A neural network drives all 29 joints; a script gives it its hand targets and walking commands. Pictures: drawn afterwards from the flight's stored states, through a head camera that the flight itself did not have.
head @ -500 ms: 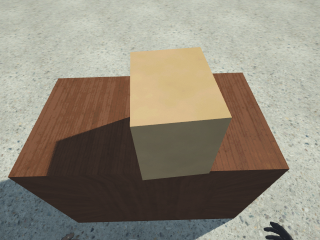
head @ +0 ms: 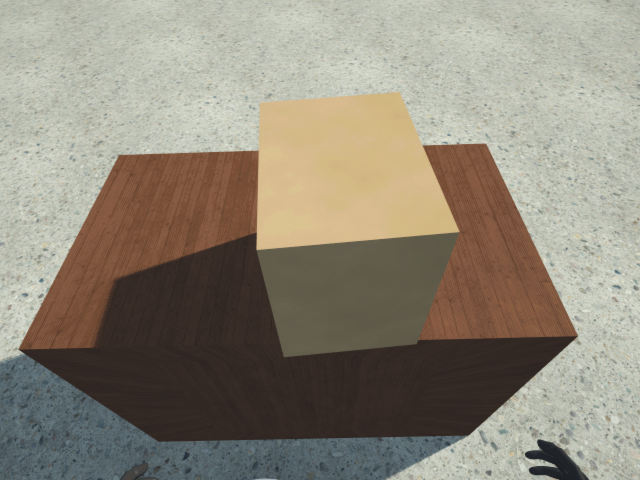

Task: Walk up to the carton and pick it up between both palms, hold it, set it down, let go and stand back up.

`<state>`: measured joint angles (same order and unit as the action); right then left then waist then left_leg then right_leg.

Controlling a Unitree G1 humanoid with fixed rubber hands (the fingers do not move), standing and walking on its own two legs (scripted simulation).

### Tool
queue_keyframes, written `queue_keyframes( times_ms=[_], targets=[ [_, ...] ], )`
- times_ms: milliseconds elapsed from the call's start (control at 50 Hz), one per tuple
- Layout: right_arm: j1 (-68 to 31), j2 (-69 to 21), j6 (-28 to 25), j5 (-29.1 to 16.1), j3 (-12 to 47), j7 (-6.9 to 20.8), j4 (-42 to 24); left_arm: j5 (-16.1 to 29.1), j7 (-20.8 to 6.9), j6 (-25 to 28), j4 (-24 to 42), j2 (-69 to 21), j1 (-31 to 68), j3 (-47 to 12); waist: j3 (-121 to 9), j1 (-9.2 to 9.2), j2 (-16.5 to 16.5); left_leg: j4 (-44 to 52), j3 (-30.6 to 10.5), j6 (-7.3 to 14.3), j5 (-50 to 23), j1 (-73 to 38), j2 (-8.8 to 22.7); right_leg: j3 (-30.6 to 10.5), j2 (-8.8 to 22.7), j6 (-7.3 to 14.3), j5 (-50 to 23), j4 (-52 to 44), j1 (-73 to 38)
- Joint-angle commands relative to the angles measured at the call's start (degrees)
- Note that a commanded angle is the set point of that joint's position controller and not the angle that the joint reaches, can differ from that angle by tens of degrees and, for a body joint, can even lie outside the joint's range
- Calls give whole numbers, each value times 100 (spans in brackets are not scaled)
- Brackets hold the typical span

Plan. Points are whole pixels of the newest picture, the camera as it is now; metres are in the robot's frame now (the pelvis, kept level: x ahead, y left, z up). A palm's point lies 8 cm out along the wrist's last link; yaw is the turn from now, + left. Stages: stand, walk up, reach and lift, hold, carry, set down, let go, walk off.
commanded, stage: reach and lift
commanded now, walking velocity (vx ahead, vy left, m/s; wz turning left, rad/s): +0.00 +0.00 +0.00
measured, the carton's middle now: (340, 227) +0.45 +0.00 +0.03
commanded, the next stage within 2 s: none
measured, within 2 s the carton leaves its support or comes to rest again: neither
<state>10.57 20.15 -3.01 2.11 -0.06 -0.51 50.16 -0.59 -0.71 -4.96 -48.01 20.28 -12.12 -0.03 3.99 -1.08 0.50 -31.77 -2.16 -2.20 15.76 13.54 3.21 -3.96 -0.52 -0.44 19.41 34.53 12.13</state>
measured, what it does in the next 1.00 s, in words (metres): stands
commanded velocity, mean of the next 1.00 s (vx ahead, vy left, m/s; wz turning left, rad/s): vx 0.00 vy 0.00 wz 0.00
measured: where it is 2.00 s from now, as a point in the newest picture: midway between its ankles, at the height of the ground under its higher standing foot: outside the picture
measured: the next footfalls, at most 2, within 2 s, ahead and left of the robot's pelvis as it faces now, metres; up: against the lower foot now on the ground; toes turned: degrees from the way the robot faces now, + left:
none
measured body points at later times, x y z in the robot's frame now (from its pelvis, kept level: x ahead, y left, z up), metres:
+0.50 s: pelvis +0.00 +0.00 +0.00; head +0.04 +0.02 +0.45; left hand +0.17 +0.26 -0.08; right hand +0.15 -0.29 -0.08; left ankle +0.02 +0.17 -0.73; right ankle +0.00 -0.12 -0.73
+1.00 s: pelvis -0.02 -0.01 +0.01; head -0.01 +0.00 +0.46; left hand +0.17 +0.25 -0.04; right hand +0.18 -0.25 -0.03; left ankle +0.02 +0.17 -0.73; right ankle +0.00 -0.12 -0.73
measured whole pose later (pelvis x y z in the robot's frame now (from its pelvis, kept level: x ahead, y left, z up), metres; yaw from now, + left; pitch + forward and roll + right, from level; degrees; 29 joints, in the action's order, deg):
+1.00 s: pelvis -0.02 -0.01 +0.01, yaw +2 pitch -4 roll +2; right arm 13.0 15.5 -11.7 -1.3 -3.0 3.2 28.5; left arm 6.9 4.5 -5.0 -18.9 17.4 -10.8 0.0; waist 5.5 -1.0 3.2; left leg -22.6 -1.8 -3.8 8.7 10.5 3.0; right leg -2.3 0.8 -0.2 16.0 30.5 10.8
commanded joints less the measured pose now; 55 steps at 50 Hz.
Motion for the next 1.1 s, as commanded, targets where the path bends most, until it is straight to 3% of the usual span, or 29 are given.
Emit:
queue_keyframes(
  times_ms=[0,40,100,180,220,280,320,340,360,380,420,460,580,640,660,700,740,760,780,800,840,860,960,1040,1080],
  targets=[
    [-1432,928,-885,560,-1401,387,-37,-187,238,-1514,2266,769,2214,381,170,425,234,-417,805,168,1142,-296,-176,891,154,484,799,-188,2082],
    [-1172,766,-948,428,-1400,318,-285,-242,221,-1711,2669,723,1899,396,-162,377,360,-398,718,229,688,-997,-188,889,73,385,264,-332,2144],
    [-610,898,-886,172,-1305,312,-303,-267,229,-1778,2850,497,1255,496,-874,343,214,39,702,175,-31,-1040,-200,990,-104,87,-1055,-439,682],
    [-395,882,-1130,-192,-1145,304,-436,-214,206,-1549,3101,242,502,366,-1279,273,191,77,578,23,-1535,-1567,-379,886,-114,42,-2870,-710,226],
    [-237,826,-1269,-257,-1050,294,-441,-263,168,-1415,3107,254,268,554,-1440,244,279,124,581,47,-1770,-1555,-493,782,-71,3,-3338,-784,-34],
    [-66,779,-1496,-458,-901,304,-505,-247,168,-1134,3117,50,-112,609,-1533,136,13,347,557,-19,-2193,-1700,-544,689,-24,8,-3699,-957,-368],
    [-209,760,-1720,-524,-822,277,-718,-218,180,-908,3384,201,-92,707,-1669,19,8,419,597,-14,-2392,-1653,-586,652,-17,-17,-3941,-1031,-529],
    [-175,749,-1820,-617,-740,289,-815,-197,199,-777,3502,150,-97,724,-1756,42,-58,435,604,-47,-2490,-1718,-606,606,-1,-24,-4144,-1053,-552],
    [-185,809,-1866,-575,-709,262,-894,-126,196,-703,3372,82,-232,687,-1711,17,107,465,613,-52,-2557,-1687,-599,634,-36,-18,-4222,-1082,-681],
    [-240,773,-1930,-632,-677,280,-1057,-36,191,-601,3478,100,-190,653,-1791,52,100,520,629,-43,-2524,-1769,-615,611,-6,-12,-4215,-1138,-673],
    [-275,689,-2013,-558,-718,271,-1284,66,238,-424,3510,212,-20,663,-1560,93,127,708,654,38,-2058,-1646,-634,597,-15,-40,-3483,-1321,-532],
    [-345,492,-2014,-602,-645,275,-1509,253,250,-255,3443,220,133,592,-1415,-6,309,826,724,91,-1624,-1649,-603,554,-24,-35,-2856,-1496,-351],
    [-8,104,-1612,-612,-623,291,-1768,409,333,-66,3250,160,168,492,-882,-40,376,1183,889,241,-605,-1582,-579,507,-29,-18,-900,-1832,72],
    [-135,62,-1413,-537,-666,299,-2194,551,415,-46,3319,219,375,442,-797,-143,336,1198,947,226,-254,-1344,-590,372,40,20,13,-1969,307],
    [-145,45,-1314,-524,-709,284,-2300,620,390,-63,3230,209,366,329,-661,-18,387,1250,945,267,-45,-1358,-611,358,101,20,274,-2033,341],
    [-262,-36,-1236,-530,-610,221,-2709,716,394,10,3384,398,735,429,-780,-73,573,1065,980,269,3,-1328,-683,124,284,22,683,-2099,596],
    [-320,-80,-1211,-633,-593,225,-3088,776,457,69,3636,359,892,388,-757,-107,418,1069,972,233,-13,-1349,-699,90,327,26,760,-2126,737],
    [-197,-32,-1171,-600,-638,225,-3118,793,463,67,3615,185,706,333,-680,-33,480,1067,972,226,18,-1483,-671,137,315,57,827,-2171,769],
    [-246,-98,-1140,-606,-653,237,-3268,855,462,103,3667,240,829,356,-629,-77,527,1100,927,240,65,-1422,-670,155,273,36,829,-2144,782],
    [-296,-105,-1141,-622,-604,260,-3320,839,523,159,3824,159,867,286,-686,-154,279,1153,945,204,57,-1411,-648,183,289,63,715,-2116,847],
    [-258,-2,-1080,-664,-697,346,-3364,838,588,194,3915,-50,760,118,-684,10,241,1265,870,159,93,-1445,-572,327,134,74,567,-2048,785],
    [-264,74,-1045,-723,-669,388,-3359,848,602,177,3781,-108,694,100,-711,-90,194,1307,847,181,152,-1335,-544,355,86,70,490,-1977,712],
    [-250,16,-1036,-854,-696,493,-3368,853,664,380,3955,-401,572,-86,-796,-12,-12,1517,755,136,218,-1126,-450,428,-36,61,32,-1813,263],
    [-107,-6,-1271,-955,-676,534,-3563,901,750,725,4419,-505,440,-193,-1226,50,-46,1422,717,33,-428,-1371,-455,466,-93,27,-632,-1774,92],
    [-141,-1,-1343,-1075,-585,509,-3721,905,746,845,4329,-557,351,-184,-1286,-42,11,1350,713,59,-670,-1364,-487,417,-107,4,-904,-1725,17]
  ],
)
